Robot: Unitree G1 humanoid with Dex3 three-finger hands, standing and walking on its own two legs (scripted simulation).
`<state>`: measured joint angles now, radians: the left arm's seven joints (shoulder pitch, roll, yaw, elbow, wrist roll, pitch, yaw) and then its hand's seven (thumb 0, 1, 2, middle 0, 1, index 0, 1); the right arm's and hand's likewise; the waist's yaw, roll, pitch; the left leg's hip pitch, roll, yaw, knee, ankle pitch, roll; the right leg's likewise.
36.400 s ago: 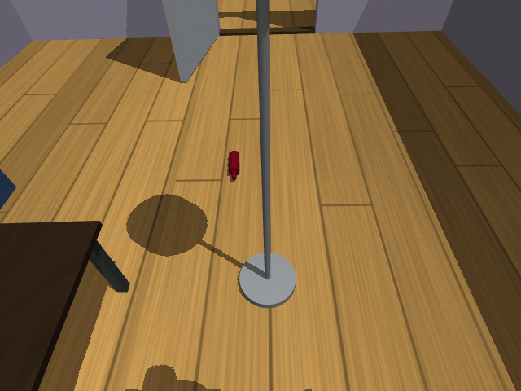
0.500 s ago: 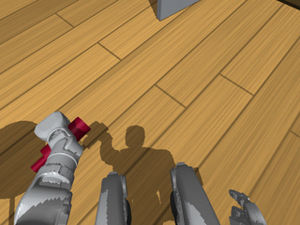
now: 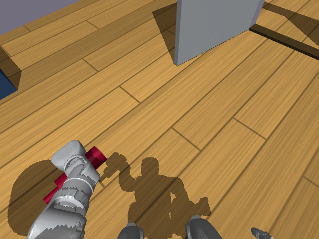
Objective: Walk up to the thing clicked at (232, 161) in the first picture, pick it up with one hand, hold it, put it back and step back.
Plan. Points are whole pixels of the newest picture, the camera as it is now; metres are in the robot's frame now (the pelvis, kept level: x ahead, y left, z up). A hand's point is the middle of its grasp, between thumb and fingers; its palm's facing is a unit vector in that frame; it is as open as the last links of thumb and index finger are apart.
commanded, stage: lift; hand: left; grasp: from above
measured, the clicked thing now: (75, 175) +0.33 +0.26 -0.12
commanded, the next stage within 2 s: hold in 0.20 s
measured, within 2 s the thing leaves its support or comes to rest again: neither
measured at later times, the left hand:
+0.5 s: hand (68, 165) +0.33 +0.24 -0.02, palm faces -0.31 -0.30 -0.90, open 9.2 cm
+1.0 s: hand (64, 160) +0.33 +0.24 +0.01, palm faces -0.29 -0.32 -0.90, open 9.3 cm
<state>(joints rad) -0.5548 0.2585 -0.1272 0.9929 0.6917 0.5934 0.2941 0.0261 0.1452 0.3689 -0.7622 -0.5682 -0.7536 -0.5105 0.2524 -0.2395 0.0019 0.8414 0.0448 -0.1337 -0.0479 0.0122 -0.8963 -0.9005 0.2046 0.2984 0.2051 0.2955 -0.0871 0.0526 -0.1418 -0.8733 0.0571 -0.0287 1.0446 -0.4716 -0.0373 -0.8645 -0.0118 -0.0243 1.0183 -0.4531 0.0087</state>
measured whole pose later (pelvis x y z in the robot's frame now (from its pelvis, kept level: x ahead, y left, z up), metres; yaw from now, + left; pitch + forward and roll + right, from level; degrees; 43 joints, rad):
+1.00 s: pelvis +0.02 +0.00 +0.06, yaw +0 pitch +5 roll +0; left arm -0.48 0.20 -0.20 0.89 0.70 0.68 0.23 0.01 0.14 0.47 -0.72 -0.57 -0.70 -0.53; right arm 0.21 -0.26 0.02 0.81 0.05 -0.13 0.04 0.01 -0.90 -0.90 0.20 0.30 0.20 0.30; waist -0.01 0.05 -0.07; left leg -0.39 0.03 0.01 0.62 -0.32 -0.03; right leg -0.40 -0.03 -0.01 0.62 -0.31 0.02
